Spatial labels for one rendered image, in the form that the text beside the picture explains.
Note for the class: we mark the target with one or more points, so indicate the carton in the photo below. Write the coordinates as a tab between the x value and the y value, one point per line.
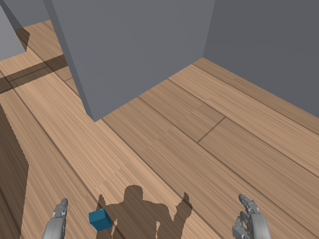
100	220

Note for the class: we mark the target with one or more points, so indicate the right robot hand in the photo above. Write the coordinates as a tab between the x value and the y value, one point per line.
257	227

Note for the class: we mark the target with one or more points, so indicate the left robot hand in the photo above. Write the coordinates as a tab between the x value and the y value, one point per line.
55	228

